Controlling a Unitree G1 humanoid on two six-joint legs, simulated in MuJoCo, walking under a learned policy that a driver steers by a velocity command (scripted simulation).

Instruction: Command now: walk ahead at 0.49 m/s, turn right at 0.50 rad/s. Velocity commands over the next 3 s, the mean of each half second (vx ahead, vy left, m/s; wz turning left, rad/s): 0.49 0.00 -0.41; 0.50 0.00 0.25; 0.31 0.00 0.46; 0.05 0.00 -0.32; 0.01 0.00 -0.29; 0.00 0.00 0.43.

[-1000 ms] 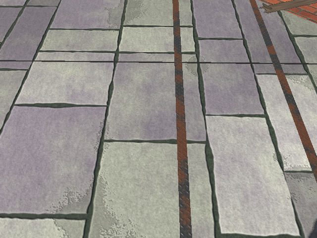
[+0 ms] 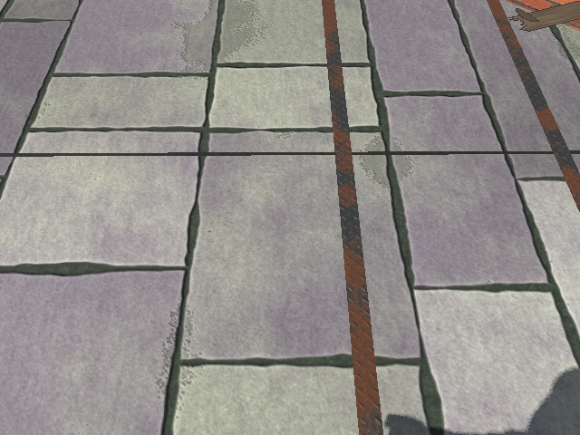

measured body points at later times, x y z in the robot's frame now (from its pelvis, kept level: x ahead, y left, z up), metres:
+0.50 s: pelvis +0.27 +0.03 +0.01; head +0.30 +0.03 +0.46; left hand +0.47 +0.26 -0.10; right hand +0.29 -0.25 -0.11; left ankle +0.30 +0.12 -0.74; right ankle +0.28 -0.13 -0.67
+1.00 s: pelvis +0.51 -0.07 +0.01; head +0.53 -0.08 +0.46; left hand +0.60 +0.20 -0.11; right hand +0.63 -0.36 -0.10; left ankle +0.59 +0.08 -0.66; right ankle +0.49 -0.18 -0.74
